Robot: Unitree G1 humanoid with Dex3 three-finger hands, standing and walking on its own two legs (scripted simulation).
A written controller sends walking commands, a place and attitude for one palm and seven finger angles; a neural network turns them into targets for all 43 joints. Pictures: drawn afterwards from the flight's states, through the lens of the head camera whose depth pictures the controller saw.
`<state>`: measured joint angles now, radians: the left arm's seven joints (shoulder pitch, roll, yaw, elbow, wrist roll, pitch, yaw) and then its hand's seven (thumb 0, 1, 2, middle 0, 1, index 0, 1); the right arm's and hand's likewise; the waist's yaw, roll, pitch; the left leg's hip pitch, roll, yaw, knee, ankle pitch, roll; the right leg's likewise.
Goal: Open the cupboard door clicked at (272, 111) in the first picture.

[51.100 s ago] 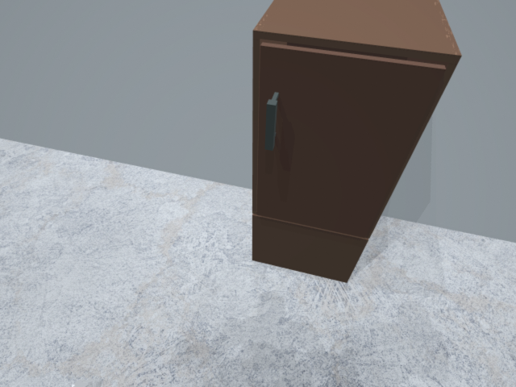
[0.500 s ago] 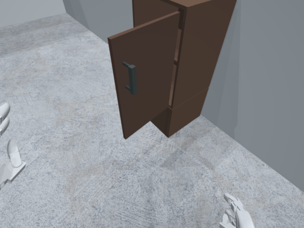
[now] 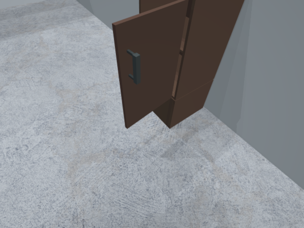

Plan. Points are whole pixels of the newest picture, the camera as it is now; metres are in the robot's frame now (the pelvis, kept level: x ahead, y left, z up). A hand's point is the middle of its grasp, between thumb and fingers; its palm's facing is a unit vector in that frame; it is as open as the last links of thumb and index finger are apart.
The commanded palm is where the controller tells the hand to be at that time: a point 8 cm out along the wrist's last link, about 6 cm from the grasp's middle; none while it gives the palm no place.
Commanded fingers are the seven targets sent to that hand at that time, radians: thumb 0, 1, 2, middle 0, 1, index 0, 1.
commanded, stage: let the arm hang, fingers relaxed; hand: left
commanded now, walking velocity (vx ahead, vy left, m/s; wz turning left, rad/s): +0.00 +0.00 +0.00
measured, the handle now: (133, 67) +0.67 +0.12 +0.02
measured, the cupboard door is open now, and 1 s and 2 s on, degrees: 96 96 96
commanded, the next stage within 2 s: look to check the result in 0.64 s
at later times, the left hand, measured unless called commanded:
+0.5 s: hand out of the picture +0.08 +0.20 -0.16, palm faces +0.01 -0.97 -0.26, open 7.4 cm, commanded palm none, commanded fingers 0.00 0.90 0.90 -0.20 -0.30 -0.20 -0.30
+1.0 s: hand out of the picture +0.07 +0.22 -0.16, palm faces +0.00 -0.95 -0.30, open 7.4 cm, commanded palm none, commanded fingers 0.00 0.90 0.90 -0.20 -0.30 -0.20 -0.30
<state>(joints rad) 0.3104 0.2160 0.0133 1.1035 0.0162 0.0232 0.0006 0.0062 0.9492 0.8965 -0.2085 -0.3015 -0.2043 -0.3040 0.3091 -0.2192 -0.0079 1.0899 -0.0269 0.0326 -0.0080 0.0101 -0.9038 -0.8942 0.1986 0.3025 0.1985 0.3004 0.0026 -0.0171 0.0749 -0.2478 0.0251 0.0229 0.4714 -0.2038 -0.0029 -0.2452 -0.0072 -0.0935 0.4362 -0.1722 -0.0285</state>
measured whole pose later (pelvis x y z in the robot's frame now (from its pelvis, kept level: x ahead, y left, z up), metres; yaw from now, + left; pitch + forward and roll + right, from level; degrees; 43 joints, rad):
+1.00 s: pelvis +0.03 -0.01 +0.01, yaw +0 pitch -2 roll +0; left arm 0.17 0.27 0.03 1.16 0.01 -0.02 0.01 0.00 0.90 0.90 -0.20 -0.30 -0.20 -0.30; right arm 0.17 -0.26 -0.01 1.14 -0.02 0.01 -0.01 0.01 -0.90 -0.89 0.20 0.30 0.20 0.30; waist 0.00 0.02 0.07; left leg -0.12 0.03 0.03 0.33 -0.19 -0.02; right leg -0.14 0.00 -0.09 0.34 -0.18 -0.04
